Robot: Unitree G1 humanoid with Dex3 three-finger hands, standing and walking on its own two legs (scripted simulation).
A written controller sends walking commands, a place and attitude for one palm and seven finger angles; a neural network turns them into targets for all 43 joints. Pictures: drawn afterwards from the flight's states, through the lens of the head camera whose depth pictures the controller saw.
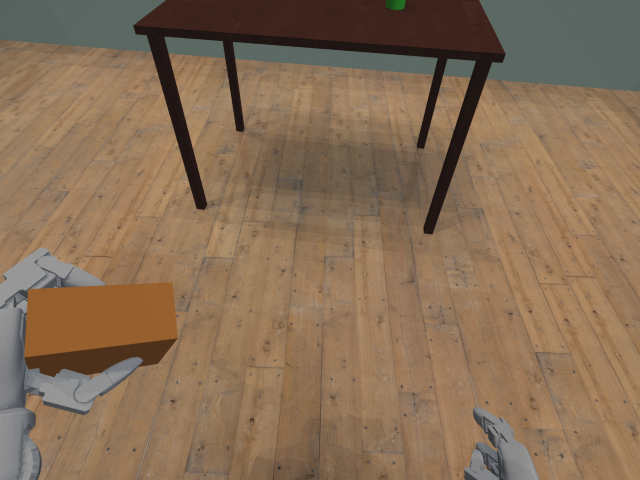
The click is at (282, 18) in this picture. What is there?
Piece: table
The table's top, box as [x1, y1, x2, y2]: [133, 0, 505, 62]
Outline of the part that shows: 133,25 135,32 138,34 502,62 505,54 478,0 406,0 404,8 400,10 392,10 387,8 385,6 385,0 165,0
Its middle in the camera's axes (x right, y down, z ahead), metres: +0.02 -0.87 +1.44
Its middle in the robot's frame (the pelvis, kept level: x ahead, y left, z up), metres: +1.66 +0.07 +0.02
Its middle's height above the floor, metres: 0.79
